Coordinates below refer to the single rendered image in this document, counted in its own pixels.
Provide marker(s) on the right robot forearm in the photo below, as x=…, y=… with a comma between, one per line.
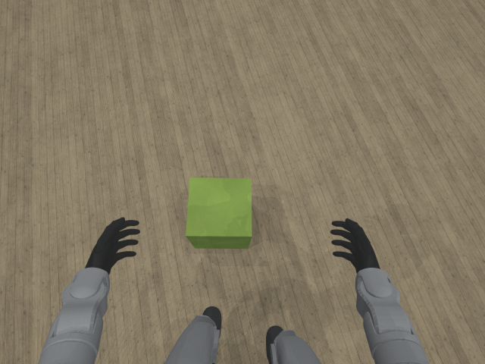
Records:
x=391, y=336

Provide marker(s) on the left robot thigh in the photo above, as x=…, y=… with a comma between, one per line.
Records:
x=197, y=344

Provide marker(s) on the right robot thigh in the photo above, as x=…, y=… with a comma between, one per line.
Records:
x=292, y=350

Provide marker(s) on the robot left hand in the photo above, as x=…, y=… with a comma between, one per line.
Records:
x=104, y=255

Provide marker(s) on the left robot forearm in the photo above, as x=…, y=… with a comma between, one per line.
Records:
x=76, y=332

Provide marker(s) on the carton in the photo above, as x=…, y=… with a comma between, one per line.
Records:
x=219, y=214

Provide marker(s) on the robot right hand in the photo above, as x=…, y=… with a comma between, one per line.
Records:
x=362, y=254

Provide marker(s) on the robot thigh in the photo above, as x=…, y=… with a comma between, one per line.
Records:
x=197, y=344
x=292, y=350

